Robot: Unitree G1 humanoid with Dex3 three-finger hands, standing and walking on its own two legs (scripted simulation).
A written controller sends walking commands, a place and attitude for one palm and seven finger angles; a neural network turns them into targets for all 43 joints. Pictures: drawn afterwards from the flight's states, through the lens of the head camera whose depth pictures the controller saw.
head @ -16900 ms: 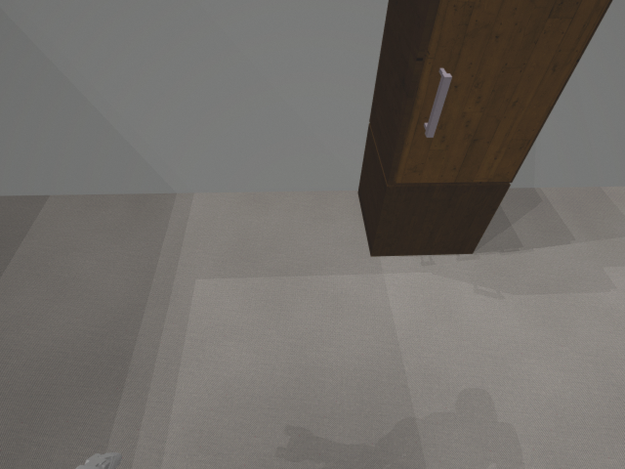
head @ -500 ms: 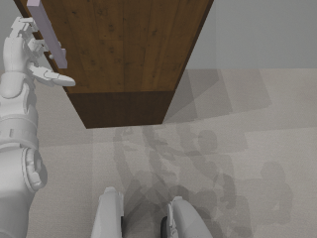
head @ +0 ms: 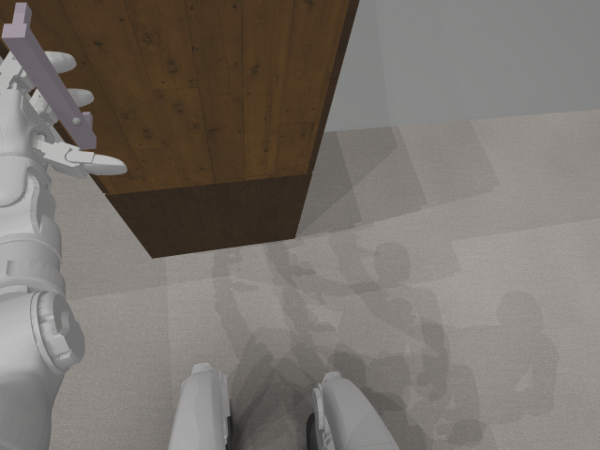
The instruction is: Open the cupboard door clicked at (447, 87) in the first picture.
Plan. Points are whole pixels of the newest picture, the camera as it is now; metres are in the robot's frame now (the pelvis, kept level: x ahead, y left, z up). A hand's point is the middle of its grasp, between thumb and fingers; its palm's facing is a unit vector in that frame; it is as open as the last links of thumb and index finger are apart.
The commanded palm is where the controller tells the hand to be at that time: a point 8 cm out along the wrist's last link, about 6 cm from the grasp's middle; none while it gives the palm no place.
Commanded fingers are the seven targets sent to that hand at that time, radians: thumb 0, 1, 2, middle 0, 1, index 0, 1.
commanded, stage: slide the fingers in behind the handle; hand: left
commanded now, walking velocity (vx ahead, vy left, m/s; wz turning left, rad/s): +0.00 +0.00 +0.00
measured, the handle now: (59, 85) +0.56 +0.27 +0.08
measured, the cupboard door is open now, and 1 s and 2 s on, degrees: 0 0 47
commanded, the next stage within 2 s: close the thumb around the handle in 0.04 s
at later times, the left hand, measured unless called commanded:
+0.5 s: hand (73, 125) +0.50 +0.25 +0.07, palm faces +0.13 -0.99 -0.01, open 10.4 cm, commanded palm +0.49 +0.28 +0.06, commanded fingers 0.00 0.56 0.76 -0.38 -1.31 -0.38 -1.31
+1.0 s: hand (82, 122) +0.51 +0.24 +0.07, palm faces +0.14 -0.99 -0.01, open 5.6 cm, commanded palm +0.48 +0.27 +0.06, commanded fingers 0.00 0.90 0.90 -0.40 -1.35 -0.40 -1.35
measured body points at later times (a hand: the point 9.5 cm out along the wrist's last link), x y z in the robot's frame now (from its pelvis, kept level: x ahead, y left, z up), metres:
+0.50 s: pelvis +0.00 +0.00 +0.00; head +0.15 +0.04 +0.43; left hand +0.49 +0.30 +0.07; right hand +0.03 -0.26 -0.11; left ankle +0.07 +0.13 -0.62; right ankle +0.00 -0.13 -0.62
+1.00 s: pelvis +0.00 +0.00 +0.00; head +0.14 +0.03 +0.43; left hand +0.49 +0.29 +0.07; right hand +0.02 -0.26 -0.11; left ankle +0.07 +0.13 -0.62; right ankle +0.00 -0.13 -0.62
